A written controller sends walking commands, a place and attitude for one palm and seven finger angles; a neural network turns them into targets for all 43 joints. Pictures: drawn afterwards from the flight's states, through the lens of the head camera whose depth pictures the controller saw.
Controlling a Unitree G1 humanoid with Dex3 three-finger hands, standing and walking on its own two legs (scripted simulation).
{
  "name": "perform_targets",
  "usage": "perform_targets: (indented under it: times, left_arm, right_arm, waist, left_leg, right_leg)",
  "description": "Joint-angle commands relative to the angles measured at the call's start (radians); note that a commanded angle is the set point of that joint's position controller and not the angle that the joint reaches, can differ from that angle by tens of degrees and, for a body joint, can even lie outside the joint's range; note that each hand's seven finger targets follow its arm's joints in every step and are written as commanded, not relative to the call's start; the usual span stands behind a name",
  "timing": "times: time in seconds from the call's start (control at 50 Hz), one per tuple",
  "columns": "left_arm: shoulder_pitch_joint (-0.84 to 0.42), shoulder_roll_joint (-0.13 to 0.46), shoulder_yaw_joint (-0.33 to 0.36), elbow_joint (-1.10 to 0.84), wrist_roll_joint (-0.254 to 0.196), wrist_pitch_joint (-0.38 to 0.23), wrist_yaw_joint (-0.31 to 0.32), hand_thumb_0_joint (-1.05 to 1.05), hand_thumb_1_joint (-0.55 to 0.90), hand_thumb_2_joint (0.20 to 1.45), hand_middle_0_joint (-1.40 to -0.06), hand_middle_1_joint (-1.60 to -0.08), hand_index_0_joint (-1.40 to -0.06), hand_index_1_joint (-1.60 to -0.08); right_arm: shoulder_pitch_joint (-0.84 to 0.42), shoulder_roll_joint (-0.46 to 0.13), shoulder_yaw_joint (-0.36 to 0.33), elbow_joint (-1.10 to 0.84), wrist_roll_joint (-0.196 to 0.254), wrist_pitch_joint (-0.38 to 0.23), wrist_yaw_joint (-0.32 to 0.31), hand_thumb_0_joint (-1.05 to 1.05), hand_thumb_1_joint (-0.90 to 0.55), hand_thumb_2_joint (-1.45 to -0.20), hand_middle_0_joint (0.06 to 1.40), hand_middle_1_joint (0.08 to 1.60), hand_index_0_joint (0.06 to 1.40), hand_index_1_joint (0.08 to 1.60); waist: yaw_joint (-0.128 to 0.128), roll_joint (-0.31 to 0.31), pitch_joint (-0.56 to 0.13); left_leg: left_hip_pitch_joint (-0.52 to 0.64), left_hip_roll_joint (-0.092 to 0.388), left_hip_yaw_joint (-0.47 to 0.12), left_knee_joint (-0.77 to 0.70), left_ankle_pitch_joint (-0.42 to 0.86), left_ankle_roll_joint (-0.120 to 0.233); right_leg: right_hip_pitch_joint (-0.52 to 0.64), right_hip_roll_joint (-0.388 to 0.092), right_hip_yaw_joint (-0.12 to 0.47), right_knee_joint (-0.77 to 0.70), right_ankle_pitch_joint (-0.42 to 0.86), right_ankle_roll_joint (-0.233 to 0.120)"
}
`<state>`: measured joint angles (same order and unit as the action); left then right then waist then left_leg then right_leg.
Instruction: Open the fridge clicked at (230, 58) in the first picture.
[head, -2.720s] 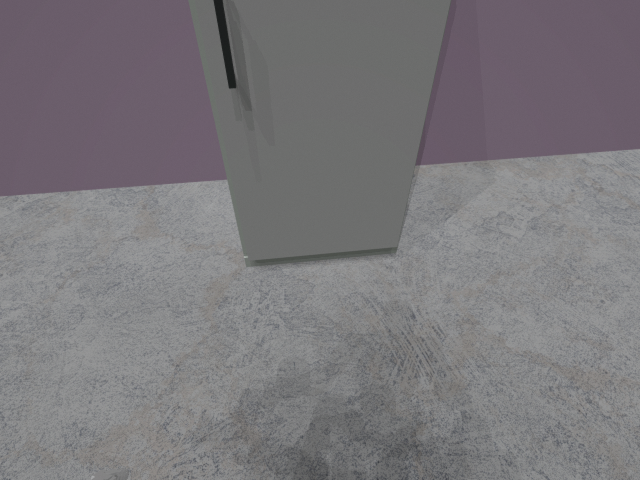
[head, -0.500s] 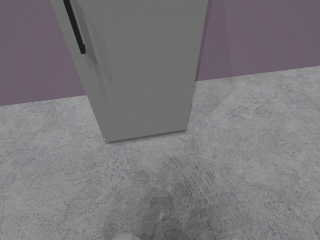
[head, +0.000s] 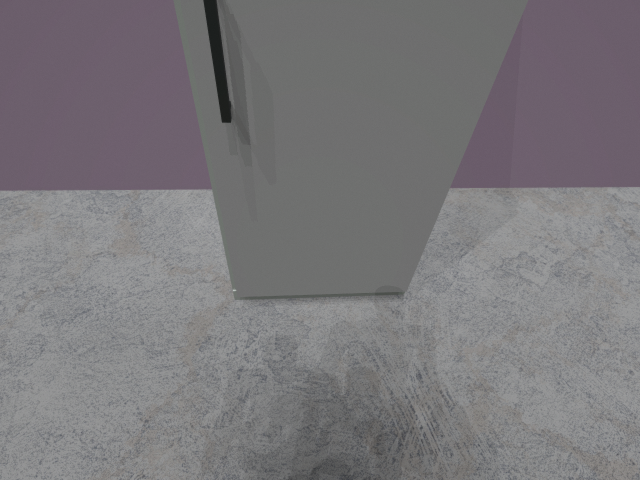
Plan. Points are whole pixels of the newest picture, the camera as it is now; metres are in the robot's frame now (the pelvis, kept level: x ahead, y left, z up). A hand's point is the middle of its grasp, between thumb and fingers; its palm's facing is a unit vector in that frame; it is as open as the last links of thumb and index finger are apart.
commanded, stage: turn to face it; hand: left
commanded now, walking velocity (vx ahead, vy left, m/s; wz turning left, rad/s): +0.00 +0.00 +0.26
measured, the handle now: (219, 53) +0.74 +0.24 +0.16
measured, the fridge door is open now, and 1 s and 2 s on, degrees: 0 0 0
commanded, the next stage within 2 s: take the last steps up to it in 0.02 s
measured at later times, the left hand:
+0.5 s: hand out of the picture -0.04 +0.13 -0.15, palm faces +0.18 -0.97 -0.17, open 7.4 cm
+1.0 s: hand (168, 408) +0.24 +0.24 -0.16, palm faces +0.12 -0.97 -0.21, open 7.4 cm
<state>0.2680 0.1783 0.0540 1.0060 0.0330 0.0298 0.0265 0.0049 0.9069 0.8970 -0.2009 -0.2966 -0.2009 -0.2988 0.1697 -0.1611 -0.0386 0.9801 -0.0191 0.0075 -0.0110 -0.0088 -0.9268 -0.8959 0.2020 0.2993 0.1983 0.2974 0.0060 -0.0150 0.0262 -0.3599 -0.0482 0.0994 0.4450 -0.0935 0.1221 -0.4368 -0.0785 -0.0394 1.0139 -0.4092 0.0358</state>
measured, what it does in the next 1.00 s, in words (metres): walks ahead: right foot, then left foot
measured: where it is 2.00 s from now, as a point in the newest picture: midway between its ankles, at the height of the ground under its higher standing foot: (297, 479)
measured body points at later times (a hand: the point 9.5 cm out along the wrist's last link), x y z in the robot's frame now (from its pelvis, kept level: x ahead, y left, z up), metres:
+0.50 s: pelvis +0.04 -0.01 +0.01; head +0.05 -0.03 +0.46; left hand -0.05 +0.18 -0.14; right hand +0.07 -0.25 -0.15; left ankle +0.06 +0.13 -0.67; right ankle -0.02 -0.13 -0.73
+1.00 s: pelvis +0.19 +0.05 +0.01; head +0.20 +0.05 +0.45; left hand +0.23 +0.30 -0.14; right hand +0.21 -0.17 -0.15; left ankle +0.12 +0.15 -0.73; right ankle +0.28 -0.06 -0.70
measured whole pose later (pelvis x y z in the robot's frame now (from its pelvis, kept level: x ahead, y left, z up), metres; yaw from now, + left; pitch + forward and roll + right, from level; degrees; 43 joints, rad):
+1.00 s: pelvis +0.19 +0.05 +0.01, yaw +5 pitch -1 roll +2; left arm 0.20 0.19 0.07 1.03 0.03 0.00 -0.01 0.01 0.91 0.90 -0.20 -0.30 -0.20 -0.30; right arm 0.31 -0.14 -0.04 1.09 -0.03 -0.06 -0.02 -0.01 -0.92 -0.90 0.20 0.30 0.20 0.30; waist -0.01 -0.03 0.03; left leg -0.06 0.02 0.20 0.37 -0.30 0.00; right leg -0.49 -0.11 -0.09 0.77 -0.23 0.01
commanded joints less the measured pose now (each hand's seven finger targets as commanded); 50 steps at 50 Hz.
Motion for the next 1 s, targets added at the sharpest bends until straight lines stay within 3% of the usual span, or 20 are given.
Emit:
perform_targets:
  times: [0.0,0.12,0.18,0.2,0.22,0.24,0.26,0.3,0.34,0.46,0.52,0.56,0.6,0.62,0.64,0.66,0.68,0.72,0.8,0.98]
  left_arm:
    - [0.105,0.044,0.012,-0.028,-0.003,0.004,0.005,0.0,0.9,0.9,-0.2,-0.3,-0.2,-0.3]
    - [0.115,0.042,0.002,-0.028,-0.009,0.002,0.008,0.0,0.9,0.9,-0.2,-0.3,-0.2,-0.3]
    - [0.24,0.037,-0.001,0.018,-0.01,-0.011,0.004,0.0,0.9,0.9,-0.2,-0.3,-0.2,-0.3]
    - [0.282,0.063,0.004,0.031,-0.004,-0.016,0.005,0.0,0.9,0.9,-0.2,-0.3,-0.2,-0.3]
    - [0.296,0.128,0.016,0.028,0.01,-0.021,0.011,0.0,0.9,0.9,-0.2,-0.3,-0.2,-0.3]
    - [0.214,0.178,0.021,-0.007,0.005,-0.026,0.014,0.0,0.9,0.9,-0.2,-0.3,-0.2,-0.3]
    - [0.158,0.159,0.022,-0.02,-0.007,-0.044,0.021,0.0,0.9,0.9,-0.2,-0.3,-0.2,-0.3]
    - [0.098,0.107,0.002,-0.016,-0.009,-0.075,0.008,0.0,0.9,0.9,-0.2,-0.3,-0.2,-0.3]
    - [0.173,0.07,-0.005,0.014,-0.012,-0.095,0.003,0.0,0.9,0.9,-0.2,-0.3,-0.2,-0.3]
    - [0.308,0.067,-0.003,0.094,0.001,-0.105,0.001,0.0,0.9,0.9,-0.2,-0.3,-0.2,-0.3]
    - [0.321,0.076,-0.001,0.12,0.003,-0.097,0.0,0.0,0.9,0.9,-0.2,-0.3,-0.2,-0.3]
    - [0.299,0.085,0.002,0.128,0.002,-0.092,-0.002,0.0,0.9,0.9,-0.2,-0.3,-0.2,-0.3]
    - [0.26,0.085,0.007,0.125,-0.007,-0.087,-0.003,0.0,0.9,0.9,-0.2,-0.3,-0.2,-0.3]
    - [0.26,0.058,0.003,0.122,-0.01,-0.086,-0.005,0.0,0.9,0.9,-0.2,-0.3,-0.2,-0.3]
    - [0.276,0.004,-0.002,0.099,-0.018,-0.084,-0.013,0.0,0.9,0.9,-0.2,-0.3,-0.2,-0.3]
    - [0.194,-0.001,-0.009,0.047,-0.014,-0.087,-0.016,0.0,0.9,0.9,-0.2,-0.3,-0.2,-0.3]
    - [0.143,0.005,-0.001,0.043,-0.012,-0.081,-0.012,0.0,0.9,0.9,-0.2,-0.3,-0.2,-0.3]
    - [0.093,0.005,0.01,0.06,-0.005,-0.073,-0.028,0.0,0.9,0.9,-0.2,-0.3,-0.2,-0.3]
    - [0.166,-0.033,0.009,0.08,-0.002,-0.044,-0.038,0.0,0.9,0.9,-0.2,-0.3,-0.2,-0.3]
    - [-0.037,0.018,0.013,-0.022,-0.006,-0.046,-0.045,0.0,0.9,0.9,-0.2,-0.3,-0.2,-0.3]
  right_arm:
    - [0.061,-0.16,-0.045,-0.049,-0.003,-0.002,-0.006,0.0,-0.9,-0.9,0.2,0.3,0.2,0.3]
    - [0.09,-0.167,-0.048,-0.032,-0.01,0.008,-0.004,0.0,-0.9,-0.9,0.2,0.3,0.2,0.3]
    - [0.077,-0.153,-0.048,-0.023,-0.008,0.008,0.0,0.0,-0.9,-0.9,0.2,0.3,0.2,0.3]
    - [0.076,-0.127,-0.047,-0.022,-0.001,0.009,0.003,0.0,-0.9,-0.9,0.2,0.3,0.2,0.3]
    - [0.079,-0.067,-0.039,-0.033,0.009,0.012,0.006,0.0,-0.9,-0.9,0.2,0.3,0.2,0.3]
    - [0.053,-0.079,-0.044,-0.063,-0.006,0.016,0.009,0.0,-0.9,-0.9,0.2,0.3,0.2,0.3]
    - [0.032,-0.114,-0.052,-0.061,-0.016,0.019,0.019,0.0,-0.9,-0.9,0.2,0.3,0.2,0.3]
    - [0.106,-0.084,-0.049,-0.019,-0.014,0.008,0.036,0.0,-0.9,-0.9,0.2,0.3,0.2,0.3]
    - [0.114,-0.065,-0.043,-0.006,-0.013,-0.007,0.037,0.0,-0.9,-0.9,0.2,0.3,0.2,0.3]
    - [-0.023,-0.041,-0.029,-0.034,-0.007,-0.019,0.036,0.0,-0.9,-0.9,0.2,0.3,0.2,0.3]
    - [-0.076,-0.014,-0.015,-0.037,-0.004,-0.029,0.042,0.0,-0.9,-0.9,0.2,0.3,0.2,0.3]
    - [-0.044,-0.016,-0.015,-0.024,0.0,-0.037,0.041,0.0,-0.9,-0.9,0.2,0.3,0.2,0.3]
    - [0.088,-0.037,-0.02,0.025,-0.005,-0.05,0.029,0.0,-0.9,-0.9,0.2,0.3,0.2,0.3]
    - [0.225,-0.094,-0.033,0.069,-0.007,-0.059,0.016,0.0,-0.9,-0.9,0.2,0.3,0.2,0.3]
    - [0.352,-0.212,-0.062,0.099,-0.015,-0.066,0.0,0.0,-0.9,-0.9,0.2,0.3,0.2,0.3]
    - [0.43,-0.269,-0.071,0.11,-0.005,-0.059,-0.008,0.0,-0.9,-0.9,0.2,0.3,0.2,0.3]
    - [0.375,-0.244,-0.067,0.117,-0.004,-0.06,-0.016,0.0,-0.9,-0.9,0.2,0.3,0.2,0.3]
    - [0.217,-0.124,-0.037,0.078,-0.003,-0.068,-0.017,0.0,-0.9,-0.9,0.2,0.3,0.2,0.3]
    - [0.151,-0.075,-0.024,0.061,-0.002,-0.09,-0.02,0.0,-0.9,-0.9,0.2,0.3,0.2,0.3]
    - [0.168,-0.133,-0.043,0.073,-0.015,-0.066,-0.012,0.0,-0.9,-0.9,0.2,0.3,0.2,0.3]
  waist:
    - [-0.013,0.086,-0.054]
    - [-0.016,0.114,-0.06]
    - [0.035,0.095,-0.045]
    - [0.046,0.028,-0.016]
    - [0.05,-0.176,0.033]
    - [0.042,-0.29,0.128]
    - [0.021,-0.228,0.152]
    - [-0.037,-0.077,0.147]
    - [-0.008,-0.074,0.106]
    - [0.05,-0.134,0.105]
    - [0.064,-0.172,0.126]
    - [0.046,-0.192,0.115]
    - [-0.023,-0.152,0.064]
    - [-0.076,-0.048,-0.019]
    - [-0.115,0.197,-0.131]
    - [-0.14,0.246,-0.127]
    - [-0.128,0.226,-0.09]
    - [-0.068,0.148,0.072]
    - [0.01,0.138,0.059]
    - [-0.008,0.117,0.102]
  left_leg:
    - [0.071,0.28,-0.354,-0.279,-0.338,0.05]
    - [0.08,0.262,-0.384,-0.297,-0.367,0.034]
    - [-0.028,0.197,-0.324,-0.29,-0.444,-0.032]
    - [-0.119,0.135,-0.265,-0.205,-0.465,-0.086]
    - [-0.254,0.017,-0.147,0.07,-0.443,-0.135]
    - [-0.31,-0.007,-0.077,0.332,-0.365,-0.134]
    - [-0.285,0.04,-0.124,0.476,-0.306,-0.113]
    - [-0.291,0.069,-0.103,0.577,-0.168,-0.116]
    - [-0.319,0.087,-0.078,0.598,-0.118,-0.125]
    - [-0.331,0.135,-0.025,0.441,-0.185,-0.131]
    - [-0.214,0.113,0.023,0.3,-0.211,-0.117]
    - [-0.085,0.095,0.052,0.221,-0.207,-0.103]
    - [0.167,0.055,0.096,0.073,-0.134,-0.095]
    - [0.384,0.11,0.031,0.02,-0.137,-0.077]
    - [0.579,0.372,-0.308,-0.039,-0.156,0.001]
    - [0.58,0.501,-0.496,-0.165,-0.146,0.069]
    - [0.48,0.507,-0.481,-0.213,-0.229,0.069]
    - [0.252,0.43,-0.32,-0.25,-0.217,0.046]
    - [0.162,0.349,-0.1,-0.263,-0.006,0.033]
    - [0.202,0.353,-0.058,-0.181,0.066,0.024]
  right_leg:
    - [0.02,0.013,0.001,-0.089,-0.014,0.004]
    - [0.14,0.049,-0.009,-0.298,-0.049,-0.021]
    - [0.365,0.074,-0.047,-0.592,0.031,-0.047]
    - [0.453,0.03,0.002,-0.723,0.009,-0.068]
    - [0.432,-0.176,0.292,-0.877,-0.254,-0.147]
    - [0.251,-0.368,0.474,-1.009,-0.42,-0.223]
    - [0.151,-0.353,0.485,-1.029,-0.414,-0.208]
    - [0.214,-0.225,0.246,-0.938,-0.127,-0.147]
    - [0.339,-0.187,0.134,-0.877,0.096,-0.129]
    - [0.442,-0.226,0.117,-0.83,0.282,-0.17]
    - [0.378,-0.21,0.079,-0.798,0.336,-0.162]
    - [0.321,-0.202,0.054,-0.764,0.319,-0.153]
    - [0.235,-0.141,-0.01,-0.614,0.374,-0.121]
    - [0.155,-0.109,-0.047,-0.41,0.403,-0.096]
    - [-0.052,-0.009,-0.118,-0.14,0.091,-0.043]
    - [-0.181,0.041,-0.069,0.074,-0.158,-0.041]
    - [-0.208,0.006,-0.004,0.198,-0.134,-0.057]
    - [-0.205,-0.065,0.027,0.217,0.033,-0.054]
    - [-0.097,-0.069,0.0,0.06,0.134,-0.028]
    - [0.02,-0.016,-0.063,-0.359,0.192,-0.037]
